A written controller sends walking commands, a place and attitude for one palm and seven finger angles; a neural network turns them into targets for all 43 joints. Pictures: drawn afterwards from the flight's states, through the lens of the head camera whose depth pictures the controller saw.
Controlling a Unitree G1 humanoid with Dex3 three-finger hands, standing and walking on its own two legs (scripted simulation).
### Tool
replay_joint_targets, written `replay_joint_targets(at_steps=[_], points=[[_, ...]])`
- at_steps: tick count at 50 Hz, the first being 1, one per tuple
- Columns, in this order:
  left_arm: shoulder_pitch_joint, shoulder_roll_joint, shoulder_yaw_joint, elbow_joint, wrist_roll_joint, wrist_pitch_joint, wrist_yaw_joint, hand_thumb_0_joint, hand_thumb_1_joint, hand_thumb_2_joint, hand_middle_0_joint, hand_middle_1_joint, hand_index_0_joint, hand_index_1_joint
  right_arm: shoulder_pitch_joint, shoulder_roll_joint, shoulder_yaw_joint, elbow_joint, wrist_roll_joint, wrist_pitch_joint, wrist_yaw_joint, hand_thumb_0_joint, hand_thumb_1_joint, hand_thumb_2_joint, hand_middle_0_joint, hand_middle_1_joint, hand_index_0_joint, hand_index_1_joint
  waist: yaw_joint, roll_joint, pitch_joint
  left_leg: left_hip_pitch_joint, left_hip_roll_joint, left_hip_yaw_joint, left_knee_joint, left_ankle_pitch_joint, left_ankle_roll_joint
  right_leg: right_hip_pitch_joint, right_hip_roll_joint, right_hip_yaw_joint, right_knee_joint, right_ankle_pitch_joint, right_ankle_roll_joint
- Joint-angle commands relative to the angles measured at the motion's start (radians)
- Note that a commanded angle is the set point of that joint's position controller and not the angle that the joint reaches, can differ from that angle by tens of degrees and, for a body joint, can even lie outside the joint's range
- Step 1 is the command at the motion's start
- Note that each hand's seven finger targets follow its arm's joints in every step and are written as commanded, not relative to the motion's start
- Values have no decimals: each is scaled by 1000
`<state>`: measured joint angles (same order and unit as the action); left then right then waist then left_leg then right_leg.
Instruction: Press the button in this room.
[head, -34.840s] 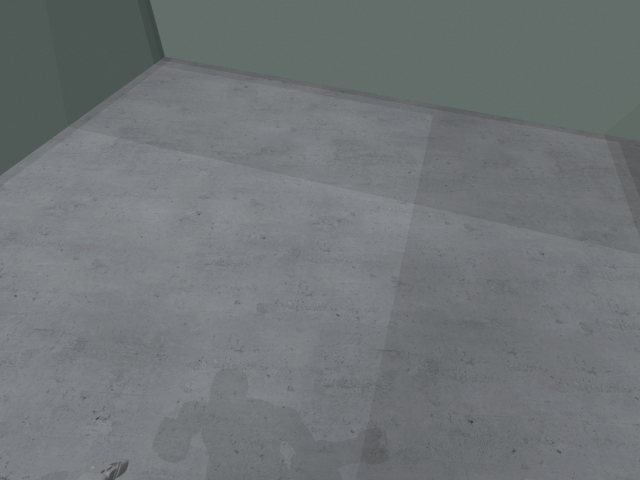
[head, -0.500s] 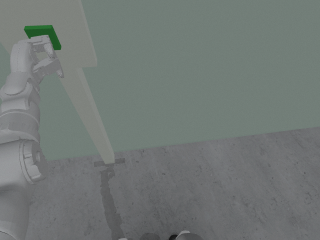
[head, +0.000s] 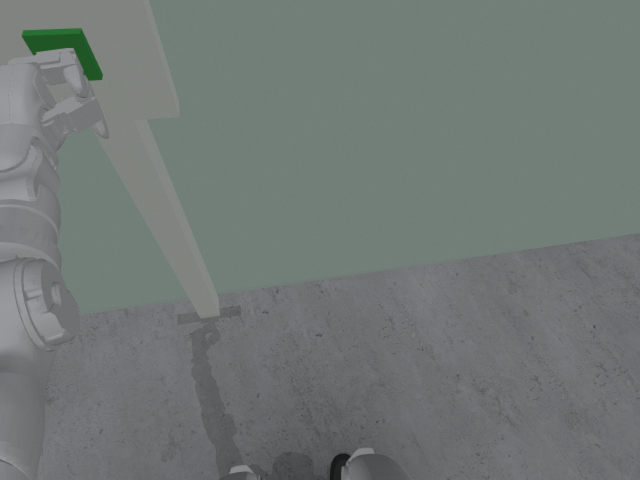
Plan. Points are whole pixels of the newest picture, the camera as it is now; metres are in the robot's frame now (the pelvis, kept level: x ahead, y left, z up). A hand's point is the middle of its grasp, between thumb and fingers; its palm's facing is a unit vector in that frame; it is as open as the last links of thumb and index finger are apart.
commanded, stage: pull the fist back off the button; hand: left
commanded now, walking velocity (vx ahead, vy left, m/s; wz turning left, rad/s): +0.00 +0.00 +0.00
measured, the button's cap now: (66, 51) +0.58 +0.24 +0.18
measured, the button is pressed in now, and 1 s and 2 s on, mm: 12 0 0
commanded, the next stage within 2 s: draw the hand back to the body in 0.92 s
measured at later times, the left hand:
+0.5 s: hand (98, 124) +0.49 +0.20 +0.15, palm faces +0.08 -1.00 +0.01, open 3.0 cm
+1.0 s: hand (68, 176) +0.42 +0.22 +0.15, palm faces +0.11 -0.99 +0.02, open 3.1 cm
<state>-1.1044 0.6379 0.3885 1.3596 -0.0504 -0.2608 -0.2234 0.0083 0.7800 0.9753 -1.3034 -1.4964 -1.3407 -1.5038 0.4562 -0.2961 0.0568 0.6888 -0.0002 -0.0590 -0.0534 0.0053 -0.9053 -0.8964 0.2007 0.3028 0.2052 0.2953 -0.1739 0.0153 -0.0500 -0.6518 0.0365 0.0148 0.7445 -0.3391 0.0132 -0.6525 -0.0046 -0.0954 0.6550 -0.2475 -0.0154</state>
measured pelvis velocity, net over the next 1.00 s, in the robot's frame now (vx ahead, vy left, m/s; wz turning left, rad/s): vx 0.03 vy -0.01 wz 0.01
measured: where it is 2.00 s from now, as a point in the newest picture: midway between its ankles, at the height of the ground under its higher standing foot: outside the picture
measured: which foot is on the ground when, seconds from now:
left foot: down 0.00-1.00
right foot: down 0.00-1.00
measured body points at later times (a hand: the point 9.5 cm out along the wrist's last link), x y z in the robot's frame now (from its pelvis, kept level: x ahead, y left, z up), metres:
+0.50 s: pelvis +0.03 +0.00 +0.01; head +0.08 +0.00 +0.46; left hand +0.48 +0.26 +0.15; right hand +0.07 -0.26 -0.10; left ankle +0.01 +0.11 -0.71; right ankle +0.04 -0.11 -0.71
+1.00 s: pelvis +0.03 -0.01 +0.02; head +0.04 -0.01 +0.47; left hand +0.41 +0.27 +0.15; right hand +0.19 -0.25 -0.08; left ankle +0.01 +0.11 -0.71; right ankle +0.04 -0.11 -0.71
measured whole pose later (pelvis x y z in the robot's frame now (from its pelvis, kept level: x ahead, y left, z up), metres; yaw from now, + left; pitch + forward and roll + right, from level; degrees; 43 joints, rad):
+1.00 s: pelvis +0.03 -0.01 +0.02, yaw +1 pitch +4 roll -1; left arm -0.51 0.35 0.31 0.62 -0.21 -0.03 -0.21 0.01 0.90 0.90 -1.31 -1.50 -1.30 -1.50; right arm 0.24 -0.26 0.06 0.60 0.05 -0.05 -0.09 0.01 -0.91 -0.90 0.20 0.30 0.20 0.30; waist 0.00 0.02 -0.05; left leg -0.33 0.02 0.02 0.61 -0.34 0.01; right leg -0.36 -0.02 -0.09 0.58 -0.29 -0.02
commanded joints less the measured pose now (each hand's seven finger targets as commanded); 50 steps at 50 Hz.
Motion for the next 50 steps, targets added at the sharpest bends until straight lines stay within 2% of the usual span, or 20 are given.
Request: replay_joint_targets(at_steps=[1, 3, 4, 8, 12, 15, 17, 20, 23, 26, 29, 33, 34, 36, 37, 39, 41, 42, 46, 50], points=[[-550, 232, 29, -249, -31, -67, 20, 0, 900, 900, -1300, -1500, -1300, -1500, 133, -181, -65, -62, 0, -20, -6, 0, -900, -900, 200, 300, 200, 300, -40, 94, -354, 186, -12, -61, -118, 42, 20, 158, 24, 86, -90, 20, 4], [-523, 230, 32, -266, -28, -68, 17, 0, 900, 900, -1300, -1500, -1300, -1500, 134, -181, -67, -71, -1, -16, -5, 0, -900, -900, 200, 300, 200, 300, -30, 98, -376, 198, -14, -60, -117, 67, 21, 172, 26, 84, -83, 41, 0], [-522, 232, 33, -303, -30, -73, 16, 0, 900, 900, -1300, -1500, -1300, -1500, 128, -176, -69, -74, 1, -17, -3, 0, -900, -900, 200, 300, 200, 300, -23, 138, -402, 222, -14, -57, -115, 88, 19, 174, 24, 86, -80, 58, 1], [-412, 217, 54, -327, -48, -73, 7, 0, 900, 900, -1300, -1500, -1300, -1500, 115, -171, -74, -92, 4, -9, 0, 0, -900, -900, 200, 300, 200, 300, 10, 75, -400, 220, -13, -48, -120, 127, 20, 228, 29, 79, -75, 106, -3], [-359, 139, 15, -387, -67, -63, -1, 0, 900, 900, -1300, -1500, -1300, -1500, 82, -157, -77, -109, 14, -8, 2, 0, -900, -900, 200, 300, 200, 300, 21, 96, -356, 241, -13, -33, -130, 130, 20, 221, 30, 74, -84, 113, -3], [-305, 137, 31, -451, -77, -64, 7, 0, 900, 900, -1300, -1500, -1300, -1500, 62, -153, -79, -121, 17, -7, 0, 0, -900, -900, 200, 300, 200, 300, 47, 110, -373, 275, -13, -34, -135, 167, 18, 239, 30, 71, -76, 141, -8], [-233, 94, 16, -488, -87, -57, 9, 0, 900, 900, -1300, -1500, -1300, -1500, 47, -146, -80, -133, 19, -8, 2, 0, -900, -900, 200, 300, 200, 300, 63, 105, -389, 301, -13, -31, -138, 213, 16, 261, 31, 65, -70, 181, -12], [-142, 119, 59, -541, -104, -41, 11, 0, 900, 900, -1300, -1500, -1300, -1500, 26, -146, -82, -148, 24, -4, 1, 0, -900, -900, 200, 300, 200, 300, 93, 41, -400, 289, -14, -17, -142, 268, 20, 337, 30, 69, -66, 259, -10], [-23, 88, 56, -649, -115, -16, 14, 0, 900, 900, -1300, -1500, -1300, -1500, -13, -137, -85, -180, 29, -3, 5, 0, -900, -900, 200, 300, 200, 300, 126, 52, -410, 314, -15, -3, -145, 353, 22, 390, 27, 70, -59, 343, -14], [71, 61, 55, -729, -127, 17, 19, 0, 900, 900, -1300, -1500, -1300, -1500, -43, -129, -86, -196, 36, 1, 8, 0, -900, -900, 200, 300, 200, 300, 141, 44, -370, 317, -14, 7, -157, 385, 22, 413, 24, 70, -65, 384, -11], [149, 5, 28, -833, -147, 47, 17, 0, 900, 900, -1300, -1500, -1300, -1500, -77, -119, -86, -214, 43, 0, 5, 0, -900, -900, 200, 300, 200, 300, 148, 30, -367, 353, -11, 10, -162, 443, 22, 441, 22, 70, -70, 427, -10], [175, -2, 34, -950, -169, 80, 19, 0, 900, 900, -1300, -1500, -1300, -1500, -115, -116, -82, -219, 46, -5, -5, 0, -900, -900, 200, 300, 200, 300, 146, 10, -347, 376, -16, 12, -174, 417, 24, 464, 18, 72, -84, 439, -8], [180, -17, 15, -960, -163, 91, 17, 0, 900, 900, -1300, -1500, -1300, -1500, -132, -111, -79, -217, 48, -6, -9, 0, -900, -900, 200, 300, 200, 300, 144, 52, -325, 378, -17, 12, -180, 420, 20, 456, 14, 71, -86, 433, -10], [159, -50, -17, -978, -165, 108, 16, 0, 900, 900, -1300, -1500, -1300, -1500, -147, -106, -75, -210, 49, -10, -16, 0, -900, -900, 200, 300, 200, 300, 132, 49, -297, 392, -21, 7, -185, 375, 20, 431, 13, 67, -100, 397, -10], [176, -42, -12, -999, -163, 112, 16, 0, 900, 900, -1300, -1500, -1300, -1500, -154, -106, -76, -212, 49, -13, -19, 0, -900, -900, 200, 300, 200, 300, 138, 42, -307, 398, -21, 1, -188, 382, 19, 439, 14, 65, -99, 393, -12], [196, -87, -48, -1042, -170, 122, 13, 0, 900, 900, -1300, -1500, -1300, -1500, -176, -99, -71, -218, 49, -19, -23, 0, -900, -900, 200, 300, 200, 300, 140, 78, -321, 432, -23, -1, -187, 403, 17, 441, 11, 65, -99, 401, -14], [229, -94, -48, -1047, -180, 133, 8, 0, 900, 900, -1300, -1500, -1300, -1500, -190, -99, -69, -215, 49, -25, -27, 0, -900, -900, 200, 300, 200, 300, 148, 69, -314, 439, -24, -5, -191, 400, 13, 444, 10, 61, -104, 397, -15], [214, -84, -43, -1041, -183, 139, 8, 0, 900, 900, -1300, -1500, -1300, -1500, -193, -102, -66, -210, 49, -27, -31, 0, -900, -900, 200, 300, 200, 300, 139, 28, -310, 429, -25, -9, -195, 371, 14, 446, 9, 58, -109, 381, -13], [179, -63, -28, -955, -181, 167, 13, 0, 900, 900, -1300, -1500, -1300, -1500, -215, -105, -56, -195, 51, -28, -45, 0, -900, -900, 200, 300, 200, 300, 132, -9, -221, 376, -32, -14, -212, 263, 14, 415, 1, 61, -129, 291, -11], [87, -52, -48, -910, -156, 162, 20, 0, 900, 900, -1300, -1500, -1300, -1500, -218, -104, -50, -189, 47, -31, -51, 0, -900, -900, 200, 300, 200, 300, 120, 28, -217, 373, -36, -21, -210, 220, 15, 382, -5, 67, -134, 226, -12]])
